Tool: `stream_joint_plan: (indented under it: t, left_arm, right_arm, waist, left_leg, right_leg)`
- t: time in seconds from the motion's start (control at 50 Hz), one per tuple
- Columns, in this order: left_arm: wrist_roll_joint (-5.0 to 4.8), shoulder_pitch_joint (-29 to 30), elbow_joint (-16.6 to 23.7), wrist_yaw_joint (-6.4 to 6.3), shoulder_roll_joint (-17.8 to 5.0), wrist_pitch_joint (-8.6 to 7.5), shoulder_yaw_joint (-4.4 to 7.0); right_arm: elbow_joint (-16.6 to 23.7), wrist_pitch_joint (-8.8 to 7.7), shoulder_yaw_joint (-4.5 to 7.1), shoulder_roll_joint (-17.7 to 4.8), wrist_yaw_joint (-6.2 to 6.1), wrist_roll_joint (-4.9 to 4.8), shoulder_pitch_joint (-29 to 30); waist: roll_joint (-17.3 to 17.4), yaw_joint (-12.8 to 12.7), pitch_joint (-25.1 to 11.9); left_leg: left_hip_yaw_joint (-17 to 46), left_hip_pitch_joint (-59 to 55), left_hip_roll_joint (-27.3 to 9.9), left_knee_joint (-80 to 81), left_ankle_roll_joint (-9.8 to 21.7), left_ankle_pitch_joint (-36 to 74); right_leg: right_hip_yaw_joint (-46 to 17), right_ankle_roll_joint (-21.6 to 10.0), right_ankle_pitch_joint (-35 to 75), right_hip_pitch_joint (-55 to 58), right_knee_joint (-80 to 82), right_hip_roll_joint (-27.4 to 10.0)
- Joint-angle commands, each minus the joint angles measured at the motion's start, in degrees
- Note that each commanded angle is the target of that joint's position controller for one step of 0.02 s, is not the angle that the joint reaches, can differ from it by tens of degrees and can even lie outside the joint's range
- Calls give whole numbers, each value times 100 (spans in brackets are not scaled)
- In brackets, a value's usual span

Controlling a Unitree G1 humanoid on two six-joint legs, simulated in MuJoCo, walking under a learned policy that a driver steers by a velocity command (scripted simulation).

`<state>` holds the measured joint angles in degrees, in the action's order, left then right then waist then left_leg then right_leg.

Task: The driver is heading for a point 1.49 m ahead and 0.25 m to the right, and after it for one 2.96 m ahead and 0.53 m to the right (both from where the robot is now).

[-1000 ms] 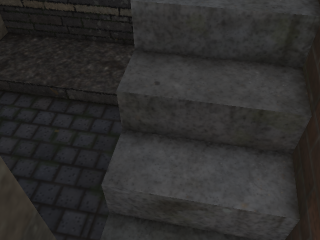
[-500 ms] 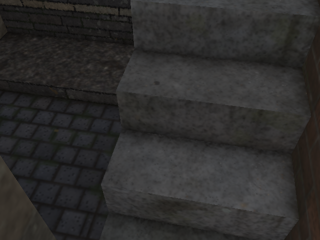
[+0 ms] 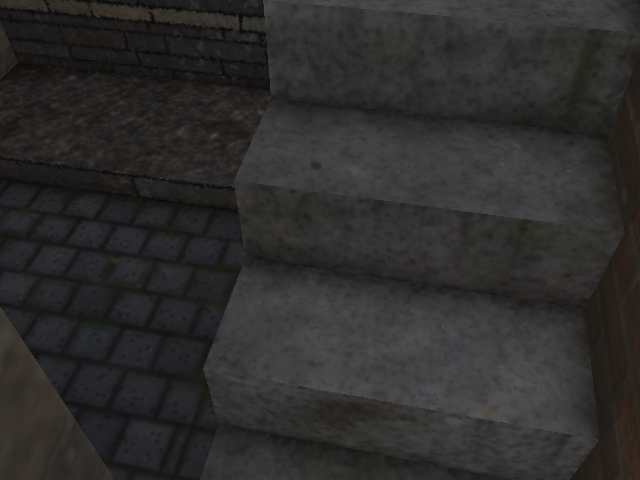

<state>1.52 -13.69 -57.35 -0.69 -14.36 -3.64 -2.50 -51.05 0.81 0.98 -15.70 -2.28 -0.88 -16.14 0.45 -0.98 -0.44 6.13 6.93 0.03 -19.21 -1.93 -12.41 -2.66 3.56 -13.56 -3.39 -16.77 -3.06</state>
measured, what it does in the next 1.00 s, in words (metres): stands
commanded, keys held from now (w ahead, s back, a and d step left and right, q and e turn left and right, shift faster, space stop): w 1.00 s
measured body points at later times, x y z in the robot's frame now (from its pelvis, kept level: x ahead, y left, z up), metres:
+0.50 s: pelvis +0.00 +0.00 +0.00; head +0.00 +0.00 +0.45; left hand +0.06 +0.26 -0.14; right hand +0.06 -0.27 -0.13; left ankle -0.02 +0.14 -0.75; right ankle -0.05 -0.16 -0.75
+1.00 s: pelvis +0.00 +0.00 +0.00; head +0.00 +0.00 +0.45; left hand +0.06 +0.25 -0.14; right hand +0.06 -0.27 -0.13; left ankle -0.02 +0.14 -0.75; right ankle -0.05 -0.16 -0.75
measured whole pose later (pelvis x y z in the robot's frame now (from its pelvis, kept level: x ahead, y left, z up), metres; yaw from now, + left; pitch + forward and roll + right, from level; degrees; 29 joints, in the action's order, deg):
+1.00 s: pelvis +0.00 +0.00 +0.00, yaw +0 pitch +0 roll +0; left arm 1.4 -13.7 -57.7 -0.7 -14.1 -3.6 -2.1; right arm -50.6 0.6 1.0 -15.4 -2.3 -0.9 -16.6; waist 0.5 -0.9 -0.3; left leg 6.4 6.7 -0.1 -19.3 -2.0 -12.6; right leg -2.8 3.5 -13.6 -3.0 -16.5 -3.0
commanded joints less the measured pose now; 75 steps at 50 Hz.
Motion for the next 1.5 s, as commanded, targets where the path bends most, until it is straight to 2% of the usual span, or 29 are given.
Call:
stream_joint_plan:
  t: [0.02,0.04,0.08,1.5]
  left_arm:
    - [-25,-107,185,-18,-652,-46,128]
    - [33,-94,199,-17,-670,-48,125]
    - [-21,-110,181,-17,-654,-47,132]
    - [-20,-133,161,-18,-620,-46,156]
  right_arm:
    - [240,-64,142,-674,-14,7,-170]
    - [241,-50,158,-733,-18,-20,-119]
    - [242,-63,141,-669,-16,8,-181]
    - [257,-75,153,-651,-24,-2,-214]
  waist:
    - [-75,4,109]
    - [-6,-7,108]
    - [-84,4,98]
    - [-68,6,127]
  left_leg:
    - [167,-137,-174,153,-10,1536]
    - [136,-101,-144,142,-30,1555]
    - [168,-142,-173,149,-11,1540]
    - [176,-134,-164,143,-25,1535]
  right_leg:
    - [-91,-3,1173,-274,222,-53]
    - [-71,12,1195,-273,209,-51]
    - [-87,1,1180,-268,218,-50]
    - [-91,3,1201,-250,227,-37]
